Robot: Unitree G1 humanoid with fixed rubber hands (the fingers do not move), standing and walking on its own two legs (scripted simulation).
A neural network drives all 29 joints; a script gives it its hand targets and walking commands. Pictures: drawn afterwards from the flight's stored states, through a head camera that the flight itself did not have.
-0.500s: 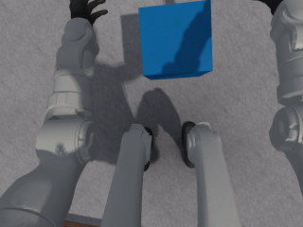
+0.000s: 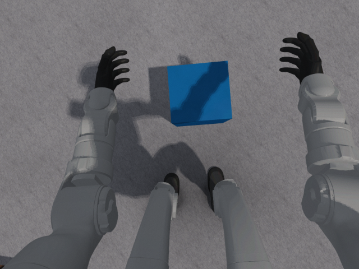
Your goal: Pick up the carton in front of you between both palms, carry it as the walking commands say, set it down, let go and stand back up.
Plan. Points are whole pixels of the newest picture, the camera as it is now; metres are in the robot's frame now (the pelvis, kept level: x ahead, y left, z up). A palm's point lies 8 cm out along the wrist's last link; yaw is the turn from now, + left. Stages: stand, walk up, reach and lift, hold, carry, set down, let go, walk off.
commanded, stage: let go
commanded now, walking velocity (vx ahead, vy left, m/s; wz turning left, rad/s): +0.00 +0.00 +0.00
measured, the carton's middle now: (198, 98) +0.50 -0.02 -0.55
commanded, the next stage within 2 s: stand in 1.12 s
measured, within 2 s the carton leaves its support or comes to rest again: neither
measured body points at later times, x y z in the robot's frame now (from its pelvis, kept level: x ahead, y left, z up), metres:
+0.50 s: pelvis +0.06 +0.01 +0.09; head +0.18 +0.00 +0.52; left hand +0.30 +0.24 -0.01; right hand +0.31 -0.22 -0.01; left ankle +0.04 +0.12 -0.64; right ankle +0.06 -0.10 -0.64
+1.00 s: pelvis +0.06 +0.02 +0.10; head +0.07 +0.01 +0.55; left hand +0.24 +0.25 +0.03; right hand +0.23 -0.22 +0.03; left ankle +0.04 +0.12 -0.64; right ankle +0.06 -0.10 -0.64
